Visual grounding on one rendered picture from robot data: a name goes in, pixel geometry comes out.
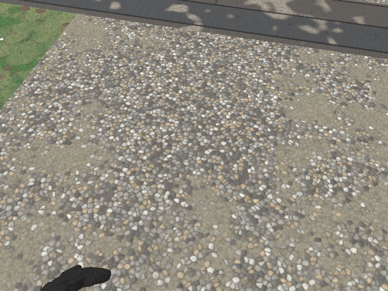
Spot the robot left hand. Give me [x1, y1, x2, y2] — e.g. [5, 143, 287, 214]
[40, 265, 111, 291]

